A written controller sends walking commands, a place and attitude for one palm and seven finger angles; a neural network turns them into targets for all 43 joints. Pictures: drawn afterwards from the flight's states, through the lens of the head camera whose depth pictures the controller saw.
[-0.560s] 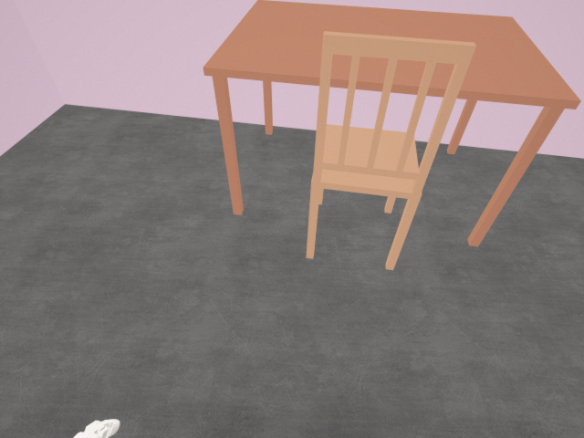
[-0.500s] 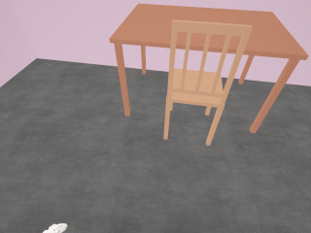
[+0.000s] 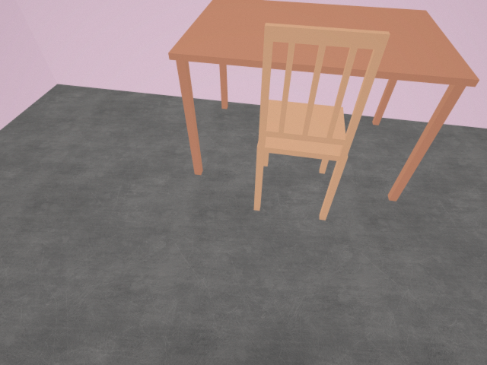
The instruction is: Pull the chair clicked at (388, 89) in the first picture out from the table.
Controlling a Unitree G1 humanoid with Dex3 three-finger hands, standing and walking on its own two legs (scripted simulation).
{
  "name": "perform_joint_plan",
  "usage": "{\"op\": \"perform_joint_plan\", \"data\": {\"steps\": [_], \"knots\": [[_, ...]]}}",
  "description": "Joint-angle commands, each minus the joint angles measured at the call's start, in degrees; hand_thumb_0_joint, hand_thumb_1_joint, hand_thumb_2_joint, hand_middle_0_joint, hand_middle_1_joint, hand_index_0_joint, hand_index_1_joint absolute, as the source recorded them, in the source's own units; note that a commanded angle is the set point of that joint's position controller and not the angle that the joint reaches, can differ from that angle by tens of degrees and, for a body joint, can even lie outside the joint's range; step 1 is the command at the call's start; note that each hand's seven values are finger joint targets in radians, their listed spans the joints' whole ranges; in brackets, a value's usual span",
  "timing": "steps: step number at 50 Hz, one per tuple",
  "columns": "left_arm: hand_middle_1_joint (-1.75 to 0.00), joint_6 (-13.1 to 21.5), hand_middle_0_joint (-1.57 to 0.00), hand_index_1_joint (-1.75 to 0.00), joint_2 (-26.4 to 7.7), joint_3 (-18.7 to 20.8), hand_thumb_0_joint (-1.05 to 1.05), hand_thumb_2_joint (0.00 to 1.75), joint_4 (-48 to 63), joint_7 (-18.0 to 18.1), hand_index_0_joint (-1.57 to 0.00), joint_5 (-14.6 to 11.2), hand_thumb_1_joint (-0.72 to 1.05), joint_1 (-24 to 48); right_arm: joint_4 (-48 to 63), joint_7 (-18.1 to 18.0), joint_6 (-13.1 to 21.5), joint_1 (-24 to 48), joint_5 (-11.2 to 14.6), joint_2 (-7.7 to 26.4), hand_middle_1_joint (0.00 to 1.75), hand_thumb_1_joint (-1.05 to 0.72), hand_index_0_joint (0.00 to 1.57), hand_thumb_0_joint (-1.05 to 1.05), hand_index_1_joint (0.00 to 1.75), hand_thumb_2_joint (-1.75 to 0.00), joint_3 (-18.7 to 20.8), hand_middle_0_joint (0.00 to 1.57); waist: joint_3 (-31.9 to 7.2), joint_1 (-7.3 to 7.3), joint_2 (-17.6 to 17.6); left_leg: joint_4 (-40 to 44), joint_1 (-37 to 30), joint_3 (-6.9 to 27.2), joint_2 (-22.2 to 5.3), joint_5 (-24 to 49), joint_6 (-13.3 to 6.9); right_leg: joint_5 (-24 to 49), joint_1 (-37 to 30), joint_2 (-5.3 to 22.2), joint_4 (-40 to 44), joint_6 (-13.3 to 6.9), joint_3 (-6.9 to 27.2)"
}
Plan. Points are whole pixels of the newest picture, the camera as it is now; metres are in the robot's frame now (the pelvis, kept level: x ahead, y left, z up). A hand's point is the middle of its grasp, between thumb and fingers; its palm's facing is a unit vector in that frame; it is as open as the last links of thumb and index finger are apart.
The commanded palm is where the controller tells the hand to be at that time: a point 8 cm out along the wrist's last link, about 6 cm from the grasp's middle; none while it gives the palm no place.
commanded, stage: stand and wait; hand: left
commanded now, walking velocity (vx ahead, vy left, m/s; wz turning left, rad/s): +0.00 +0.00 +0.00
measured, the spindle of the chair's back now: (312, 94) +1.00 -0.19 -0.07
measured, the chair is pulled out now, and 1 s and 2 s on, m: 0.00 0.00 0.00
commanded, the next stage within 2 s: look at it before walking up in 0.26 s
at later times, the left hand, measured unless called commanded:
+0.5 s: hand out of the picture +0.08 +0.24 -0.15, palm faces -0.03 -0.95 -0.32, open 7.4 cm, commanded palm none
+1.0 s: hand out of the picture +0.09 +0.25 -0.15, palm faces -0.02 -0.94 -0.33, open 7.4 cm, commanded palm none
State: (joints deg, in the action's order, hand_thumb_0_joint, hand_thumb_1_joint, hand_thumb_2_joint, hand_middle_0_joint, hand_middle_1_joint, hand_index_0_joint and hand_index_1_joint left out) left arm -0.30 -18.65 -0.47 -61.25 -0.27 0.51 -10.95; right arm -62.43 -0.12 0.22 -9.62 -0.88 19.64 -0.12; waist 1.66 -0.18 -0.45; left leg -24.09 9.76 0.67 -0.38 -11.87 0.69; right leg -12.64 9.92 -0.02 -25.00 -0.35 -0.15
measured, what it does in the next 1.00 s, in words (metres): stands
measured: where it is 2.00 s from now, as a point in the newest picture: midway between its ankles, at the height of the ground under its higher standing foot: outside the picture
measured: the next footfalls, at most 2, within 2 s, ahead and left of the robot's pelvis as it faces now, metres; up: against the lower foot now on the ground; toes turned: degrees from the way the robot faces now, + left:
none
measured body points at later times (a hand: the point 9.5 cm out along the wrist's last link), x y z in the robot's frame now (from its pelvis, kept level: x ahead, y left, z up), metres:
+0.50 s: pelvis +0.00 +0.00 +0.00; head +0.00 +0.00 +0.45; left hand +0.08 +0.29 -0.13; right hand +0.06 -0.29 -0.14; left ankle +0.02 +0.13 -0.74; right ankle +0.01 -0.11 -0.74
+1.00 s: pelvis +0.02 +0.00 +0.00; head +0.02 +0.00 +0.45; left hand +0.09 +0.30 -0.13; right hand +0.10 -0.29 -0.13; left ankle +0.02 +0.13 -0.74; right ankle +0.01 -0.11 -0.74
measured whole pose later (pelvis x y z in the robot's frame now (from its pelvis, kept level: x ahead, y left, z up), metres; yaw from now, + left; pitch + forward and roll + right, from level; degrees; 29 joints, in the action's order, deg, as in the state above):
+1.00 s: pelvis +0.02 +0.00 +0.00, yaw +0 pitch -2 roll +0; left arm 0.3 -19.0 -0.2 -62.1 -0.1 0.6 -8.9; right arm -63.6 -0.3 0.9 -7.0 -0.6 18.9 -0.4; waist 1.2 0.1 0.1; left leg -21.2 7.5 0.3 -0.5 -11.9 0.6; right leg -12.4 7.7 -0.1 -21.9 -0.2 0.2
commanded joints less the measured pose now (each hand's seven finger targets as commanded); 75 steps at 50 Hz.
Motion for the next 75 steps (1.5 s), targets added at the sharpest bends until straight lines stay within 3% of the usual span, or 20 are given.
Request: {"op": "perform_joint_plan", "data": {"steps": [1, 15, 37, 51, 54, 57, 61, 63, 64, 65, 66, 67, 68, 69, 70, 71, 72, 73, 75], "knots": [[-0.30, 1.7, -0.20, -0.30, -12.0, 2.7, 0.00, 0.90, 3.5, 0.9, -0.20, 0.0, 0.90, 3.7, 3.7, -0.6, 1.5, 3.4, 0.2, 10.4, 0.30, -0.90, 0.20, 0.00, 0.30, -0.90, 2.2, 0.20, -2.0, 0.10, 1.4, 4.6, 0.7, 5.0, -5.0, 2.2, -2.1, -1.1, 1.0, 7.0, 7.1, -1.9, 7.8], [-0.30, 1.6, -0.20, -0.30, -11.7, 2.6, 0.00, 0.90, 2.7, 0.9, -0.20, 0.1, 0.90, 3.9, 2.2, -0.6, 1.4, 2.7, 0.2, 10.1, 0.30, -0.90, 0.20, 0.00, 0.30, -0.90, 2.0, 0.20, -0.3, 0.25, 0.7, 5.7, 1.6, 5.3, -5.2, 1.0, -1.9, -3.1, 1.7, 6.7, 7.9, -1.7, 7.9], [-0.30, 2.0, -0.20, -0.30, -11.8, 2.7, 0.00, 0.90, 2.6, 0.9, -0.20, 0.1, 0.90, 3.9, 2.5, -0.8, 1.8, 4.0, 0.5, 10.4, 0.30, -0.90, 0.20, 0.00, 0.30, -0.90, 2.1, 0.20, -4.2, 0.32, 1.1, 5.3, -2.1, 5.0, -6.3, 9.8, -2.0, 10.3, -2.3, 7.0, 5.9, -1.6, 6.3], [-0.30, 1.7, -0.20, -0.30, -12.1, 2.8, 0.00, 0.90, 2.7, 0.8, -0.20, 0.2, 0.90, 4.1, 2.5, -1.0, 1.9, 4.7, 0.4, 11.0, 0.30, -0.90, 0.20, 0.00, 0.30, -0.90, 2.2, 0.20, -3.0, 0.26, 0.2, 5.9, -3.7, 4.0, -6.6, 8.8, -1.8, 10.2, -1.0, 6.5, 6.6, -1.6, 7.3], [-0.30, 0.1, -0.20, -0.30, -6.8, 2.3, 0.00, 0.90, 2.9, 1.0, -0.20, 0.1, 0.90, 1.4, 2.4, -1.4, 0.9, 1.3, 0.3, 4.9, 0.30, -0.90, 0.20, 0.00, 0.30, -0.90, 1.6, 0.20, -2.8, 0.04, 0.9, 2.7, -3.5, 1.2, -7.0, 9.4, -0.9, 14.5, 1.2, 6.2, 3.3, -1.2, 8.3], [-0.30, -1.0, -0.20, -0.30, -6.6, 2.9, 0.00, 0.90, 4.6, 0.9, -0.20, 0.3, 0.90, -0.1, 4.3, -1.8, 0.1, -0.1, 0.3, 4.9, 0.30, -0.90, 0.20, 0.00, 0.30, -0.90, 2.4, 0.20, -2.5, -0.04, 0.9, 0.5, -2.9, -0.2, -7.7, 7.8, -0.8, 15.4, 4.2, 5.4, 0.0, -1.5, 9.6], [-0.30, -1.8, -0.20, -0.30, -5.9, 3.6, 0.00, 0.90, 7.4, 0.4, -0.20, 0.5, 0.90, -0.7, 7.2, -2.0, -0.5, 0.0, 0.1, 6.1, 0.30, -0.90, 0.20, 0.00, 0.30, -0.90, 3.7, 0.20, -1.6, 0.02, -2.8, 0.8, -1.6, 1.0, -11.0, 4.5, -2.4, 11.8, 9.3, 2.2, -6.5, -1.0, 8.5], [-0.30, -1.9, -0.20, -0.30, -4.6, 4.0, 0.00, 0.90, 8.4, 0.1, -0.20, 0.5, 0.90, -2.0, 8.5, -2.0, -0.4, 0.6, 0.2, 6.9, 0.30, -0.90, 0.20, 0.00, 0.30, -0.90, 4.4, 0.20, -2.0, 0.50, -6.0, 2.1, -0.7, 2.6, -14.8, 5.6, -4.7, 6.1, 10.5, 0.1, -13.5, -0.1, 5.6], [-0.30, -2.2, -0.20, -0.30, -3.8, 4.1, 0.00, 0.90, 8.9, -0.1, -0.20, 0.5, 0.90, -2.4, 8.9, -1.9, -0.3, 0.9, 0.1, 7.0, 0.30, -0.90, 0.20, 0.00, 0.30, -0.90, 4.7, 0.20, -1.8, 0.80, -8.8, 3.4, 0.0, 3.7, -17.5, 8.3, -6.6, -3.3, 11.5, -0.8, -19.0, 0.4, 3.5], [-0.30, -2.4, -0.20, -0.30, -2.7, 4.3, 0.00, 0.90, 9.3, -0.2, -0.20, 0.6, 0.90, -2.9, 9.4, -1.8, -0.1, 1.3, 0.0, 6.7, 0.30, -0.90, 0.20, 0.00, 0.30, -0.90, 4.9, 0.20, -1.8, 1.07, -10.9, 4.4, 0.4, 3.9, -19.8, 11.3, -8.7, -11.7, 12.1, -0.7, -24.0, 1.0, 1.2], [-0.30, -2.5, -0.20, -0.30, -2.2, 4.6, 0.00, 0.90, 9.8, -0.3, -0.20, 0.5, 0.90, -3.6, 10.1, -1.8, 0.0, 2.3, 0.0, 6.6, 0.30, -0.90, 0.20, 0.00, 0.30, -0.90, 5.1, 0.20, -1.6, 1.64, -11.6, 3.9, 1.9, 2.9, -21.1, 13.1, -9.7, -14.4, 11.2, 0.7, -25.8, 1.2, 1.1], [-0.30, -2.5, -0.20, -0.30, -2.1, 4.8, 0.00, 0.90, 10.1, -0.5, -0.20, 0.5, 0.90, -5.0, 10.9, -1.7, -0.1, 3.5, 0.0, 6.4, 0.30, -0.90, 0.20, 0.00, 0.30, -0.90, 5.2, 0.20, -1.8, 2.43, -9.9, 2.3, 4.3, 1.6, -21.5, 12.4, -9.4, -14.6, 9.0, 2.0, -25.1, 0.9, 1.5], [-0.30, -2.4, -0.20, -0.30, -1.3, 5.1, 0.00, 0.90, 9.9, -0.6, -0.20, 0.6, 0.90, -7.0, 11.3, -1.7, -0.2, 4.8, -0.2, 6.1, 0.30, -0.90, 0.20, 0.00, 0.30, -0.90, 5.4, 0.20, -1.0, 3.82, -8.9, -1.0, 6.8, -0.8, -20.4, 10.8, -7.9, -12.0, 5.8, 2.2, -21.1, 0.8, 0.7], [-0.30, -2.0, -0.20, -0.30, -1.4, 5.4, 0.00, 0.90, 9.0, -0.6, -0.20, 0.7, 0.90, -10.5, 11.6, -1.7, -0.5, 5.5, -0.2, 5.5, 0.30, -0.90, 0.20, 0.00, 0.30, -0.90, 5.4, 0.20, -1.7, 5.59, -5.2, -8.6, 9.0, -4.0, -17.6, 7.7, -5.0, -5.0, 1.0, 2.1, -12.4, 0.5, 0.8], [-0.30, -1.0, -0.20, -0.30, -5.3, 6.0, 0.00, 0.90, 8.8, -0.2, -0.20, 1.3, 0.90, -12.8, 12.1, -1.4, -1.1, 4.0, 0.2, 2.6, 0.30, -0.90, 0.20, 0.00, 0.30, -0.90, 4.9, 0.20, -1.4, 6.06, 10.0, -24.5, 14.0, -9.7, -9.3, -5.4, 0.3, 5.4, -0.7, 8.3, 2.4, -1.4, 12.7], [-0.30, -0.3, -0.20, -0.30, -10.8, 6.8, 0.00, 0.90, 9.7, 0.8, -0.20, 1.3, 0.90, -12.3, 14.3, -1.2, -1.3, 3.0, 0.3, -1.6, 0.30, -0.90, 0.20, 0.00, 0.30, -0.90, 4.1, 0.20, -0.3, 4.37, 23.3, -38.3, 25.0, -6.9, -1.3, -22.5, 3.0, 19.3, 0.1, 20.6, 9.5, -6.4, 34.8], [-0.30, -0.6, -0.20, -0.30, -10.4, 6.7, 0.00, 0.90, 9.8, 1.4, -0.20, 0.6, 0.90, -12.6, 14.4, -1.5, -1.7, 3.7, 0.4, 0.4, 0.30, -0.90, 0.20, 0.00, 0.30, -0.90, 4.5, 0.20, -1.6, 4.67, 16.6, -41.7, 22.7, 0.2, -2.5, -21.7, 2.2, 18.8, 1.7, 21.4, 10.1, -9.6, 32.9], [-0.30, -0.5, -0.20, -0.30, -8.3, 6.9, 0.00, 0.90, 10.4, 1.7, -0.20, 0.7, 0.90, -10.0, 13.7, -1.4, -1.7, 3.7, 0.4, 0.1, 0.30, -0.90, 0.20, 0.00, 0.30, -0.90, 4.7, 0.20, -1.0, 3.39, 13.4, -42.7, 23.9, 1.6, -3.8, -17.3, 1.9, 12.2, 1.6, 18.3, 10.3, -9.3, 29.5], [-0.30, -0.2, -0.20, -0.30, -5.2, 6.2, 0.00, 0.90, 11.5, 1.3, -0.20, 0.3, 0.90, -5.9, 12.2, -1.2, -1.3, 3.6, 0.1, 0.4, 0.30, -0.90, 0.20, 0.00, 0.30, -0.90, 4.9, 0.20, 0.1, 1.93, 7.4, -43.5, 24.1, 1.6, -4.7, -9.8, 2.5, 12.0, 2.2, 13.6, 7.8, -8.5, 24.7]]}}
